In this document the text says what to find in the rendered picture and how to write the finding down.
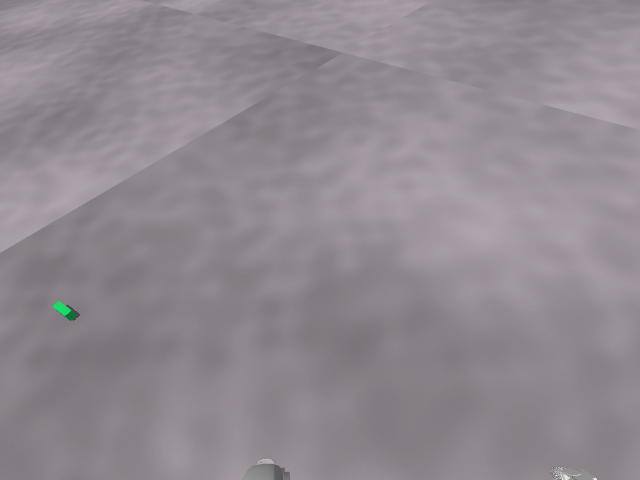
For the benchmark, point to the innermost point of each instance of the small box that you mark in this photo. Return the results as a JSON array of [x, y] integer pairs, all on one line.
[[64, 310]]

